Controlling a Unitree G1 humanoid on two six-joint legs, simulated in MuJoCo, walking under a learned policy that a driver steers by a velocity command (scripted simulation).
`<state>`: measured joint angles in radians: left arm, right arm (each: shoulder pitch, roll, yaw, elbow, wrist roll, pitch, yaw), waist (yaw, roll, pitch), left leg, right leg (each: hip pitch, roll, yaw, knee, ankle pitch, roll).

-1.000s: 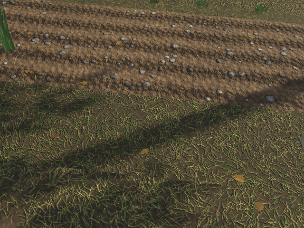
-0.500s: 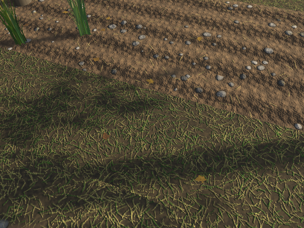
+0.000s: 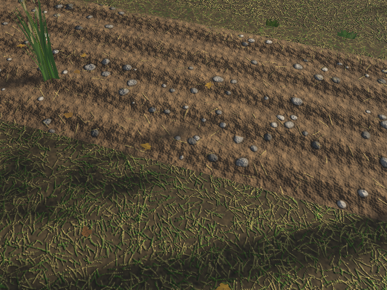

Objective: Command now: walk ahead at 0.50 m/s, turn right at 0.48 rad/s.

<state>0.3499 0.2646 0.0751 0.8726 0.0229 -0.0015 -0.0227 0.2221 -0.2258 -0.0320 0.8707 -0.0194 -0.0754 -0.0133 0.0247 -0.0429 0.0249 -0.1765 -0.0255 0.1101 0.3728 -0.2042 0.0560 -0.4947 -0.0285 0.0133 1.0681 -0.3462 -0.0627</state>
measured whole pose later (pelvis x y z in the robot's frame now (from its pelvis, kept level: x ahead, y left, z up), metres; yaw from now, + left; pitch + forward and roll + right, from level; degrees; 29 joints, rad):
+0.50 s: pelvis +0.20 -0.08 +0.00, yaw -18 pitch +0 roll +1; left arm 0.36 0.26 0.05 0.81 0.00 -0.02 -0.02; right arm 0.20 -0.27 -0.06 0.82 -0.05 -0.01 0.02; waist 0.01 0.02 0.03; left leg -0.56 0.10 -0.02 1.05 -0.31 -0.03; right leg -0.14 0.13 0.04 0.42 -0.27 -0.13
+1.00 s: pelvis +0.52 -0.12 -0.16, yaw -27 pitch +2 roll +0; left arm 0.45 0.29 0.04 0.96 -0.01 -0.05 0.05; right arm 0.10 -0.24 -0.05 0.80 -0.03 -0.08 0.03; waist 0.08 -0.04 0.03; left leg -0.39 -0.04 0.03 0.49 -0.15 0.06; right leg -0.23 0.13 0.14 1.62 -0.69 -0.09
